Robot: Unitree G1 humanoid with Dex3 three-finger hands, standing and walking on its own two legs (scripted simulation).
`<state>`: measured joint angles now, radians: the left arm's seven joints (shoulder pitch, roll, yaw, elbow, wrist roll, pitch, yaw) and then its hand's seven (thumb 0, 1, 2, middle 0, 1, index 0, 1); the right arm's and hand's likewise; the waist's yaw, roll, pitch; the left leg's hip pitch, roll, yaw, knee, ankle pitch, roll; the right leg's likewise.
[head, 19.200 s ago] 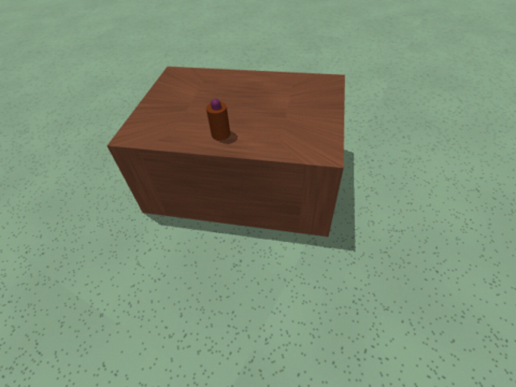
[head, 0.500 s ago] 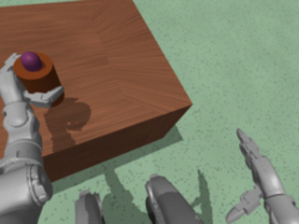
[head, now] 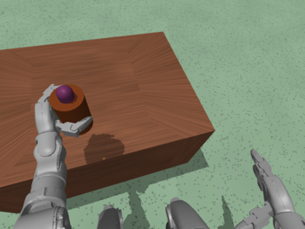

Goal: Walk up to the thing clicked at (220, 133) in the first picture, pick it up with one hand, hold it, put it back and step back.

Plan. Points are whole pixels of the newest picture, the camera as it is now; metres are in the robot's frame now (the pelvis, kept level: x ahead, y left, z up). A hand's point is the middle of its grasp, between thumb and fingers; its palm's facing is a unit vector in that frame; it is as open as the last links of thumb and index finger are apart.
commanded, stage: lift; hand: left
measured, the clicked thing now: (72, 108) +0.45 +0.17 +0.03
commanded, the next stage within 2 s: hold in 0.80 s
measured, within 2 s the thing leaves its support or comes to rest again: neither
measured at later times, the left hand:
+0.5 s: hand (68, 124) +0.38 +0.16 +0.08, palm faces +0.11 -0.99 -0.02, open 10.8 cm
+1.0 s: hand (63, 125) +0.36 +0.16 +0.11, palm faces +0.12 -0.99 -0.01, open 10.8 cm
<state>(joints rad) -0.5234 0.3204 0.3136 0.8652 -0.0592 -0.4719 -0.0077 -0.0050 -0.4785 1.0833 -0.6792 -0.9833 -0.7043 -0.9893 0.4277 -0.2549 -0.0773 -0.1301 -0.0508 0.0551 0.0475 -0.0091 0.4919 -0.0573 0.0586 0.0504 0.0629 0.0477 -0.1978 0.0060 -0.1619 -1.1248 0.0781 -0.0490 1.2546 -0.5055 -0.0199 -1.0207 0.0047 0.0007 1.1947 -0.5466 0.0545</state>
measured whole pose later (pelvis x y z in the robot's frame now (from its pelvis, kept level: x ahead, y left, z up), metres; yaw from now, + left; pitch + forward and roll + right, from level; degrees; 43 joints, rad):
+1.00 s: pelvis +0.02 -0.01 +0.05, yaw +1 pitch +11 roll +0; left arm -0.12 0.18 0.15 0.37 -0.15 -0.33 -0.03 -0.01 -0.55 1.18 -0.67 -1.04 -0.69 -1.04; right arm 0.44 -0.23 -0.08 0.04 0.00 0.12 -0.02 -0.01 0.50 -0.05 0.05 0.05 0.06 0.05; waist -0.05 0.00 -0.11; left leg -0.74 0.05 0.00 0.98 -0.44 -0.03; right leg -0.68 -0.03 0.03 0.98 -0.50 0.05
